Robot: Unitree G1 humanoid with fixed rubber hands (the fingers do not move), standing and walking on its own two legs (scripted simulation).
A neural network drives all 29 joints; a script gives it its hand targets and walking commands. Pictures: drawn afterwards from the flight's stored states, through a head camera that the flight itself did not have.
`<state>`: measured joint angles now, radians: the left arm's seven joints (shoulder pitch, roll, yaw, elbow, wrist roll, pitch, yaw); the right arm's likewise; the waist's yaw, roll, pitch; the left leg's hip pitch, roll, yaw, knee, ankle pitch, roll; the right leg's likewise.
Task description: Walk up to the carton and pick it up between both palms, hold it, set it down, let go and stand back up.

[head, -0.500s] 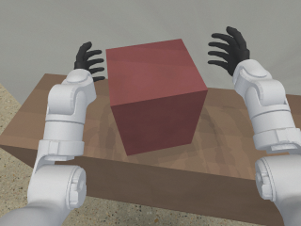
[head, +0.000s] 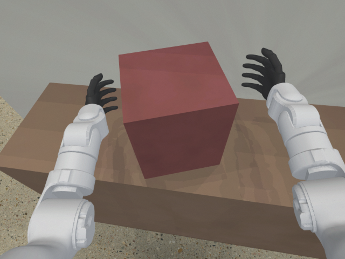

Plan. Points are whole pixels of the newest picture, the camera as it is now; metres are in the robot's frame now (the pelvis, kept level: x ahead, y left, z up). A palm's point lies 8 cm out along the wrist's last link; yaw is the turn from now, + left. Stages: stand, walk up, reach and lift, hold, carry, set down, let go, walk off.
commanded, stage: reach and lift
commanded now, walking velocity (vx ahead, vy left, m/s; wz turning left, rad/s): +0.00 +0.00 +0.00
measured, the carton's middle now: (174, 115) +0.44 +0.07 +0.05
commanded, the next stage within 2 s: none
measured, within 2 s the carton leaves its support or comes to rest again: neither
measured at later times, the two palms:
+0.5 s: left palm (103, 116) +0.40 +0.24 +0.07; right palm (256, 97) +0.49 -0.12 +0.09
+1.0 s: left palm (110, 118) +0.40 +0.22 +0.07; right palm (238, 97) +0.48 -0.08 +0.10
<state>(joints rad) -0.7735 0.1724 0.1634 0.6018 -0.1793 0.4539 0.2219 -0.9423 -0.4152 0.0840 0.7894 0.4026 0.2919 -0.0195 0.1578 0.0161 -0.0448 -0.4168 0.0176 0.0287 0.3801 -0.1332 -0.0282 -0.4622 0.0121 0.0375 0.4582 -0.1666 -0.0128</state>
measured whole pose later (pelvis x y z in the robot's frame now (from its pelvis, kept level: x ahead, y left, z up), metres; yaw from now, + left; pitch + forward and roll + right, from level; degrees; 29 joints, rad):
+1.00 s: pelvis +0.01 +0.00 +0.00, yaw +0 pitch +16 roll +1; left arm -0.71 0.05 0.23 0.75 -0.03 0.09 0.19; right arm -0.89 -0.19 0.05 0.88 0.20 0.06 -0.06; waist 0.16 0.01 -0.13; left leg -0.53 0.03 0.03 0.38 -0.13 -0.03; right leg -0.57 0.02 0.04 0.44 -0.15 -0.02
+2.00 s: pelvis +0.01 +0.00 +0.00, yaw +1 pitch +11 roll +0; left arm -0.71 0.00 0.31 0.90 0.10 0.04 0.21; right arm -0.86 -0.08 -0.19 1.04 -0.02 -0.04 -0.01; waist 0.16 0.02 -0.14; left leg -0.45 0.03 0.01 0.38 -0.14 -0.03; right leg -0.46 0.02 0.01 0.41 -0.15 -0.02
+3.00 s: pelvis +0.01 +0.00 +0.00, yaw +2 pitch +11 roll +0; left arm -0.72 -0.01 0.31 0.89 0.03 0.13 0.23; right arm -0.86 -0.08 -0.19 1.04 -0.02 0.05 -0.02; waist 0.13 0.02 -0.21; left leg -0.44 0.03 -0.01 0.39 -0.14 -0.03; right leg -0.43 0.02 -0.01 0.40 -0.15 -0.02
